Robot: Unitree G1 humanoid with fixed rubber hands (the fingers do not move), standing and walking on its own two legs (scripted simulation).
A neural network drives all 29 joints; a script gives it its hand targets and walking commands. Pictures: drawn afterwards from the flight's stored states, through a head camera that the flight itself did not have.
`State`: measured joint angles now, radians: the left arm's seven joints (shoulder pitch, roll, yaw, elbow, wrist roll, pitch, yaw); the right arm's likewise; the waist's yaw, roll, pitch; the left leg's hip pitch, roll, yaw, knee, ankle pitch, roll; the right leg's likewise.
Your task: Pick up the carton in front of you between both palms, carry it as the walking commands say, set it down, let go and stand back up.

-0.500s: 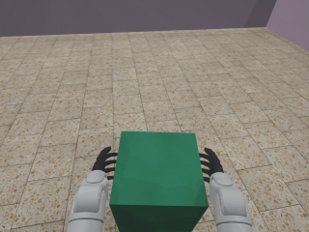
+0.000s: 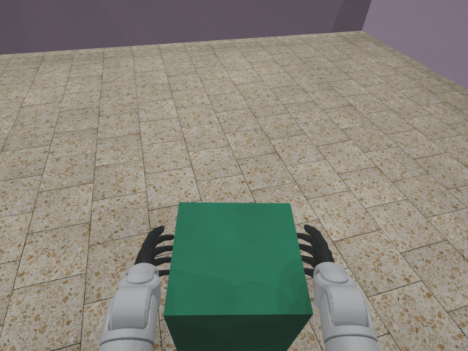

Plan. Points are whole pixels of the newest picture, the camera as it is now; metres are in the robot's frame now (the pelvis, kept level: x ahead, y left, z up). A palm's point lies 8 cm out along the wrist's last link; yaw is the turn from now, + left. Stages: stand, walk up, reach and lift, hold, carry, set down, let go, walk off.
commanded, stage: hold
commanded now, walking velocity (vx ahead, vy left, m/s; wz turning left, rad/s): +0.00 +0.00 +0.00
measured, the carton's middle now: (233, 282) +0.29 +0.01 -0.06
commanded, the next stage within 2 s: set down in 0.40 s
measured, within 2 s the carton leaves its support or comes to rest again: neither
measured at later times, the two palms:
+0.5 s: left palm (136, 253) +0.29 +0.18 +0.03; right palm (314, 273) +0.26 -0.12 +0.04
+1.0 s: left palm (158, 271) +0.35 +0.18 -0.14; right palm (290, 282) +0.33 -0.12 -0.13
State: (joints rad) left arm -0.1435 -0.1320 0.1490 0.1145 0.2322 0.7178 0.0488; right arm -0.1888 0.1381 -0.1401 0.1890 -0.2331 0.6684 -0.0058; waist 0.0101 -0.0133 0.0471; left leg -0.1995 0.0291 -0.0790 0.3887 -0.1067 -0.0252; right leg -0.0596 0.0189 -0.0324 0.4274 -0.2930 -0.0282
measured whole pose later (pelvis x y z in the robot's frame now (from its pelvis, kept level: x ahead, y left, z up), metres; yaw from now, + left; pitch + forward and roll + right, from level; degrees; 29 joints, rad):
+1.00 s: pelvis -0.04 +0.04 -0.06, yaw -5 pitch +22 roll -1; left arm -0.62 -0.10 0.43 0.56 0.35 0.24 -0.02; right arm -0.60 0.19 -0.45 0.55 -0.31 0.20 -0.03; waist 0.02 -0.04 0.05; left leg -1.01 -0.04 -0.11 0.84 -0.22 -0.03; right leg -0.90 0.07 0.10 0.89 -0.37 0.03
